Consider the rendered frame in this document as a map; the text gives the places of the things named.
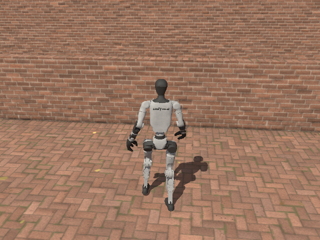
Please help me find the robot left upper arm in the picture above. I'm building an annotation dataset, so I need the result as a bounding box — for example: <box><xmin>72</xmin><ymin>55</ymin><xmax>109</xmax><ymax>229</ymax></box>
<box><xmin>136</xmin><ymin>100</ymin><xmax>151</xmax><ymax>129</ymax></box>

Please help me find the left robot forearm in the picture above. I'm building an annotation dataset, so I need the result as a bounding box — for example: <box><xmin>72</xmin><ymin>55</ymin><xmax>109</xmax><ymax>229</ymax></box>
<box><xmin>128</xmin><ymin>121</ymin><xmax>141</xmax><ymax>142</ymax></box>

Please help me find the robot foot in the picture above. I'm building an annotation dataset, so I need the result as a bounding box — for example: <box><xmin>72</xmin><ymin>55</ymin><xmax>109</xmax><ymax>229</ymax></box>
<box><xmin>164</xmin><ymin>197</ymin><xmax>174</xmax><ymax>211</ymax></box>
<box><xmin>142</xmin><ymin>183</ymin><xmax>150</xmax><ymax>195</ymax></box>

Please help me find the robot left foot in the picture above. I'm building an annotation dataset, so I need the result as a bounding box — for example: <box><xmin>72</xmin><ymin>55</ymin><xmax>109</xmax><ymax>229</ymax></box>
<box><xmin>142</xmin><ymin>183</ymin><xmax>150</xmax><ymax>195</ymax></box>

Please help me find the robot right foot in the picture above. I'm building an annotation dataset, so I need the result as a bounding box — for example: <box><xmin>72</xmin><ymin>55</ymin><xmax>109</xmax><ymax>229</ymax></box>
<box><xmin>164</xmin><ymin>197</ymin><xmax>174</xmax><ymax>211</ymax></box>

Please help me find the left robot hand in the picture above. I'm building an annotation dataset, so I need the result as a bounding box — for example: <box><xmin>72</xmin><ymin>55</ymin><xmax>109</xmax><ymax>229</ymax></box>
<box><xmin>126</xmin><ymin>139</ymin><xmax>138</xmax><ymax>152</ymax></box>

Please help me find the robot right upper arm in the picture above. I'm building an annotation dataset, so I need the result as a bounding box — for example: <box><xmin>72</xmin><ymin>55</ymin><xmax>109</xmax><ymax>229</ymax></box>
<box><xmin>171</xmin><ymin>100</ymin><xmax>184</xmax><ymax>127</ymax></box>

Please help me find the right robot forearm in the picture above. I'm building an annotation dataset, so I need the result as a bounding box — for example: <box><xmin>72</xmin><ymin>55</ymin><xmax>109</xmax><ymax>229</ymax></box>
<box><xmin>179</xmin><ymin>120</ymin><xmax>186</xmax><ymax>134</ymax></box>

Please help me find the right robot hand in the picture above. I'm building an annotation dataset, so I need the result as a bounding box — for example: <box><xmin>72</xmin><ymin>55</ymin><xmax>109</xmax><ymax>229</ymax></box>
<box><xmin>174</xmin><ymin>131</ymin><xmax>186</xmax><ymax>140</ymax></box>

